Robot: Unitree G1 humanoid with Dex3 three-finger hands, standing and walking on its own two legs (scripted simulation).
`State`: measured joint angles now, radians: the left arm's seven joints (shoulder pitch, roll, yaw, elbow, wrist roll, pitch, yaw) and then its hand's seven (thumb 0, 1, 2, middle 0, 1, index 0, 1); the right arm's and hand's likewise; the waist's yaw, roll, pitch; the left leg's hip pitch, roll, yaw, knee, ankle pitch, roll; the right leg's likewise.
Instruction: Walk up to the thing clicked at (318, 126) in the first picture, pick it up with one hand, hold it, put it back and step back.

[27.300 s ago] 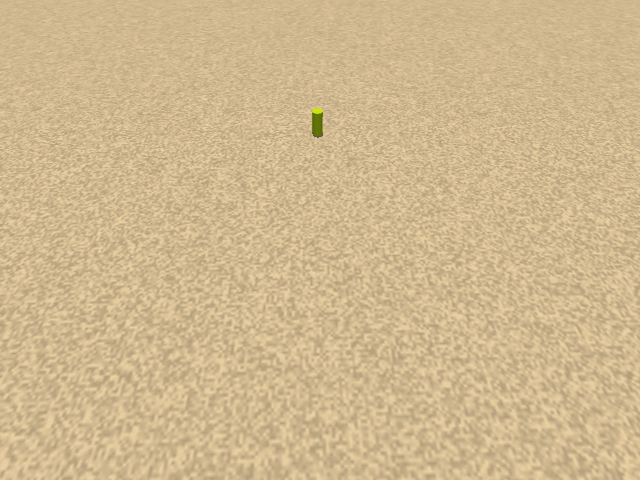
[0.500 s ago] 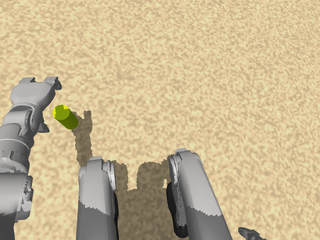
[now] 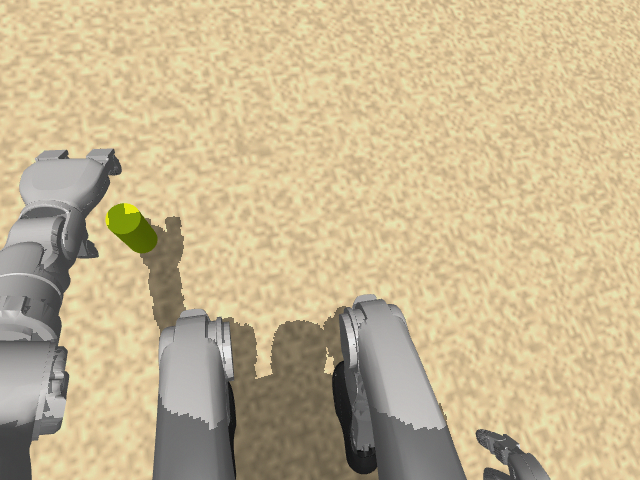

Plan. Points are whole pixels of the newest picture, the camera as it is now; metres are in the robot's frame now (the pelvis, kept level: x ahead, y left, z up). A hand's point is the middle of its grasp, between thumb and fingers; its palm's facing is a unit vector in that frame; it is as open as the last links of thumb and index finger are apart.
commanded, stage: withdraw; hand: left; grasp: from above
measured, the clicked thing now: (134, 230) +0.50 +0.28 -0.36
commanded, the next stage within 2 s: none
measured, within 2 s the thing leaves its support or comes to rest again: neither
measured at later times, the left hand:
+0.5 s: hand (82, 211) +0.45 +0.28 -0.13, palm faces -0.45 -0.03 -0.89, open 12.6 cm
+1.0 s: hand (78, 204) +0.46 +0.29 -0.13, palm faces -0.41 -0.02 -0.91, open 12.6 cm
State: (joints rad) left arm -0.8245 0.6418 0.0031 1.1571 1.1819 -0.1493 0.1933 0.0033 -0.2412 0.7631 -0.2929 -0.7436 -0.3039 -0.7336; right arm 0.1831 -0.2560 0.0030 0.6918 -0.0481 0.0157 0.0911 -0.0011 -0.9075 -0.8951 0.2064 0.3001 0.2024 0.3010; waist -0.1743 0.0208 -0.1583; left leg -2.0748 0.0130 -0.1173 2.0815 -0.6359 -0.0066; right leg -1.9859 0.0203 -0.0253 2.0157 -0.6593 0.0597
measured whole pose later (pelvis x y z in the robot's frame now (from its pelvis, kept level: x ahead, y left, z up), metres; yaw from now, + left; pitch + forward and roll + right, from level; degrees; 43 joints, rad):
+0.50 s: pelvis +0.00 +0.00 +0.00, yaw +0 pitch +36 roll -7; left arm -0.82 0.64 0.01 1.14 1.19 -0.16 0.20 0.00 -0.22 0.74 -0.31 -0.72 -0.32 -0.71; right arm 0.20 -0.26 0.00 0.69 -0.05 0.02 0.09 0.00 -0.91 -0.89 0.21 0.30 0.20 0.30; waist -0.18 0.02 -0.16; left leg -2.07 0.01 -0.12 2.08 -0.64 -0.01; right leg -1.98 0.02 -0.02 2.01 -0.67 0.06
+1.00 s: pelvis +0.00 +0.00 +0.00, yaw +0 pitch +36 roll -7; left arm -0.83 0.66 0.03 1.12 1.20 -0.15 0.21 0.00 -0.23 0.75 -0.31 -0.72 -0.32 -0.71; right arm 0.20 -0.26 -0.01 0.69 -0.05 0.02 0.09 0.00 -0.91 -0.90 0.21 0.30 0.20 0.30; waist -0.18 0.02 -0.16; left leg -2.09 0.01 -0.12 2.09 -0.64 -0.01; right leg -2.00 0.02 -0.03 2.03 -0.66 0.06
